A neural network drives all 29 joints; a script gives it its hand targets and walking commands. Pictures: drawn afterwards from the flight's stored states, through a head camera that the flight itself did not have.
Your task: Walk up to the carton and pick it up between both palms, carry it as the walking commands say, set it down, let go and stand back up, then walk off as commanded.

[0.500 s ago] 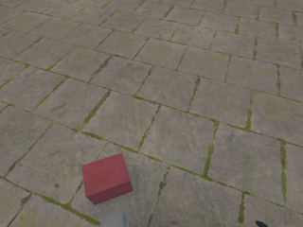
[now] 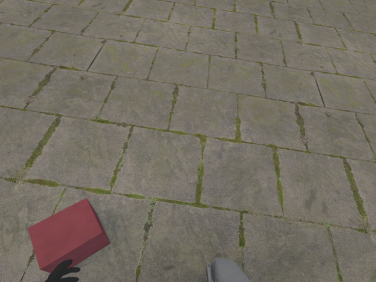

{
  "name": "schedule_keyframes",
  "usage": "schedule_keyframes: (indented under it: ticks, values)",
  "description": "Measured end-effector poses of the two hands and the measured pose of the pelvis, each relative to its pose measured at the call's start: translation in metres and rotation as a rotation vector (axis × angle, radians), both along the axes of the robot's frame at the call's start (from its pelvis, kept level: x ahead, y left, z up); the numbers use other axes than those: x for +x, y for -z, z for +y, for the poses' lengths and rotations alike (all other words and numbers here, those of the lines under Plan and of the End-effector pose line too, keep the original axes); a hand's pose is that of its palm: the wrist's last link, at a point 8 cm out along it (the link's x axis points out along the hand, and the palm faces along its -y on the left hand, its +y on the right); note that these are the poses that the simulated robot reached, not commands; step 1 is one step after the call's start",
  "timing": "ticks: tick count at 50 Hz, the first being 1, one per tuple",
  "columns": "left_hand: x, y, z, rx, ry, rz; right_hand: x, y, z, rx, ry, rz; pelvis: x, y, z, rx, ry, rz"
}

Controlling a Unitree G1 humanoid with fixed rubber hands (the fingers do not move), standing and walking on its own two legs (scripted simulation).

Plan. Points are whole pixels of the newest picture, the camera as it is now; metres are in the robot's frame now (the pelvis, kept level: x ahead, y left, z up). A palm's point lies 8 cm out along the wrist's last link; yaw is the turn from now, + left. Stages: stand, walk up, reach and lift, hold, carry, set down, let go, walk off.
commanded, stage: walk off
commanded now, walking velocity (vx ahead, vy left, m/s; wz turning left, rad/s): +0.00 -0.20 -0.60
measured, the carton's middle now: (72, 236) +0.37 +0.45 -0.68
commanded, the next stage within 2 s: none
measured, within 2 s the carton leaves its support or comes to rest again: neither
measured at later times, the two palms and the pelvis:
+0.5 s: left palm out of the picture +0.12 +0.14 -0.11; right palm out of the picture +0.06 -0.41 -0.12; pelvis +0.01 -0.12 +0.00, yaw -14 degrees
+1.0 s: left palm (89, 221) +0.27 +0.23 -0.13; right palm out of the picture +0.02 -0.27 -0.10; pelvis +0.06 +0.01 +0.00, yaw -33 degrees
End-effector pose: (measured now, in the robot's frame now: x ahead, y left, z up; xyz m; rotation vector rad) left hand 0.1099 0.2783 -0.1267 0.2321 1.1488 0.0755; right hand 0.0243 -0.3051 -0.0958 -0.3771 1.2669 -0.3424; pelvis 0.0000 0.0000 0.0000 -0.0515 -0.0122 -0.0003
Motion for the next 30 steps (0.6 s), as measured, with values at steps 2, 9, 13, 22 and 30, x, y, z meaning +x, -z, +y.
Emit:
schedule_keyframes:
  ticks: [2, 9, 13, 22, 30]
  values:
    - [0.021, -0.003, -0.021, 0.002, 0.038, -0.029, -0.007, 0.006, -0.017, 0.013, 0.025, -0.002, 0.001, 0.003, -0.015, 0.003, 0.021, 0.002]
    - [0.065, -0.011, -0.098, 0.062, 0.141, -0.113, -0.021, 0.041, -0.086, 0.061, 0.101, 0.002, 0.003, 0.02, -0.076, 0.029, 0.091, 0.01]
    - [0.046, -0.019, -0.115, 0.103, 0.131, -0.063, -0.001, 0.038, -0.096, 0.102, 0.101, -0.053, 0.001, 0.01, -0.095, 0.045, 0.128, 0.013]
    - [0.019, -0.018, -0.14, 0.099, 0.13, -0.016, 0.028, 0.026, -0.102, 0.153, 0.104, -0.154, 0.004, 0.001, -0.118, 0.068, 0.216, 0.006]
    - [0.014, -0.023, -0.116, 0.143, 0.145, 0.044, 0.04, 0.015, -0.094, 0.15, 0.142, -0.21, 0.011, -0.004, -0.102, 0.097, 0.304, 0.017]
